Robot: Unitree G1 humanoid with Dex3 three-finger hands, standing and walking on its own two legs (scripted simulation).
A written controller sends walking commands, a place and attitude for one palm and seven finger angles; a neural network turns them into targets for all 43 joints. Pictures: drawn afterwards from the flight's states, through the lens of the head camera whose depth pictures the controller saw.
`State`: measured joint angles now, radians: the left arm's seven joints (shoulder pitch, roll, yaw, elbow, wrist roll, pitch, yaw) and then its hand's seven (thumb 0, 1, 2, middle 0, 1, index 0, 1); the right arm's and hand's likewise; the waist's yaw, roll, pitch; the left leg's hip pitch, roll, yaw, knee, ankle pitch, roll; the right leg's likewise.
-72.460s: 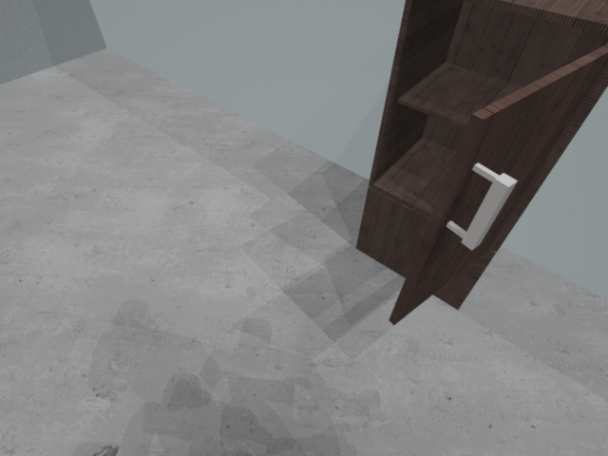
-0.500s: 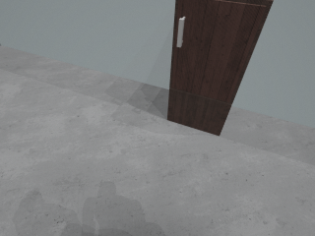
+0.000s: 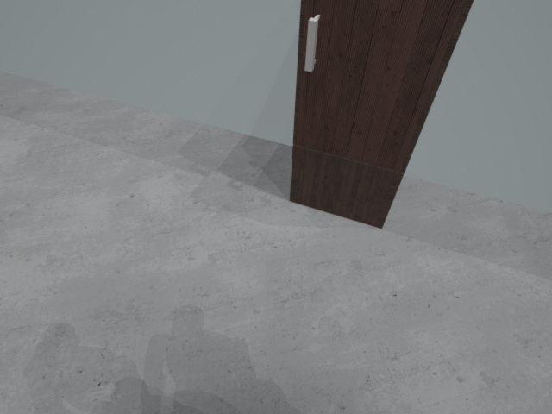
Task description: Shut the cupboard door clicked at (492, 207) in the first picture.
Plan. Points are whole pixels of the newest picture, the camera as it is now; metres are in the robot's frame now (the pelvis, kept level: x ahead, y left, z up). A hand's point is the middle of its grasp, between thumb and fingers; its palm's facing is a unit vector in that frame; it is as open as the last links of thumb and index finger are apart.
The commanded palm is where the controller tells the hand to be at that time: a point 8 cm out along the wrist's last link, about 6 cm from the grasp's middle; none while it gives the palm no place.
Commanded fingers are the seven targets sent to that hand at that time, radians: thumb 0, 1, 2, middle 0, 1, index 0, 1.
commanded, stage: look to check the result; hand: left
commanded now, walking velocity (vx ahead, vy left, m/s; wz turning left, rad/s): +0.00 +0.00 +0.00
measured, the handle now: (313, 43) +1.13 -0.07 +0.04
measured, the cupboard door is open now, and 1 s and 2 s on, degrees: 0 0 0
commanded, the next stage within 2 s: stand and wait in 0.36 s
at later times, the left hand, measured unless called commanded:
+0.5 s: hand out of the picture +0.04 +0.19 -0.17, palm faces +0.00 -0.97 -0.23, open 7.4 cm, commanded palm none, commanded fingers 0.00 0.90 0.90 -0.20 -0.30 -0.20 -0.30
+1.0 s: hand out of the picture +0.07 +0.20 -0.17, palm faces +0.00 -0.96 -0.27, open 7.4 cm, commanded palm none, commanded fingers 0.00 0.90 0.90 -0.20 -0.30 -0.20 -0.30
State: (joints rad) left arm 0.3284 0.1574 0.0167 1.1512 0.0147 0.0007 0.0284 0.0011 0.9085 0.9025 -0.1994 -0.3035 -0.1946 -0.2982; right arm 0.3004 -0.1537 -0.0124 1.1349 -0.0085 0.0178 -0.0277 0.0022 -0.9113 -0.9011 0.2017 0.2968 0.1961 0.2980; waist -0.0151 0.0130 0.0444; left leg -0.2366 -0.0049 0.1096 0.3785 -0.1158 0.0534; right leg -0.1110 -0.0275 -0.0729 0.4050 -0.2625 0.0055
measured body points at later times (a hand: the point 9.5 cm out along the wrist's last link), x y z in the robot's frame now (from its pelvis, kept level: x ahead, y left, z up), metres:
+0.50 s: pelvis +0.02 -0.01 +0.00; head +0.03 -0.01 +0.45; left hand +0.04 +0.24 -0.15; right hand +0.05 -0.25 -0.15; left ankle +0.06 +0.09 -0.74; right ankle -0.03 -0.12 -0.74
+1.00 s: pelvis +0.04 -0.01 +0.00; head +0.06 -0.02 +0.45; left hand +0.07 +0.25 -0.15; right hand +0.09 -0.28 -0.15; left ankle +0.06 +0.09 -0.74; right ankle -0.03 -0.12 -0.74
